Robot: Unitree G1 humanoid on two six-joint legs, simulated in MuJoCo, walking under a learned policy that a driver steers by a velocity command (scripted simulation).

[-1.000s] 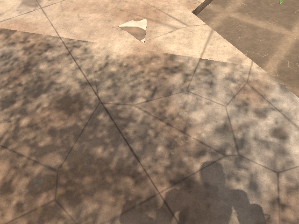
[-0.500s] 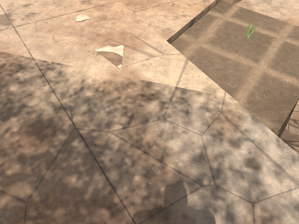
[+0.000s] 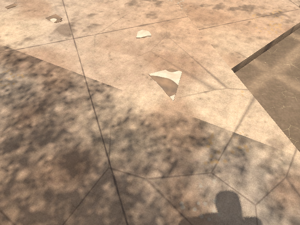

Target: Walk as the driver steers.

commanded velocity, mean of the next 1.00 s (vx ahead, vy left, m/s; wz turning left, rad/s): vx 0.99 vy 0.00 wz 0.72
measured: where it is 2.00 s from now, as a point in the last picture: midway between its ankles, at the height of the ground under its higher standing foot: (52, 87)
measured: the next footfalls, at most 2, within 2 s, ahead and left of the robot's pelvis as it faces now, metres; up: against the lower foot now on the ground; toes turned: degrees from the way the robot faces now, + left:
left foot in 0.26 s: +0.41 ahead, +0.07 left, +0.00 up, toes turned +18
right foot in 0.70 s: +0.88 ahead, +0.11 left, +0.00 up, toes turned +39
